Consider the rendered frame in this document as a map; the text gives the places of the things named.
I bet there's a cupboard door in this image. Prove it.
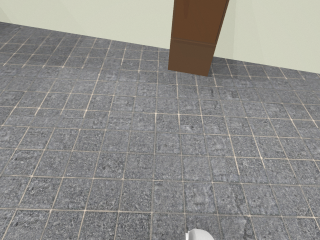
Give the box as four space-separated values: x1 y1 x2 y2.
173 0 227 43

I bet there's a robot right thigh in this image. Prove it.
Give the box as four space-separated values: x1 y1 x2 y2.
184 229 214 240

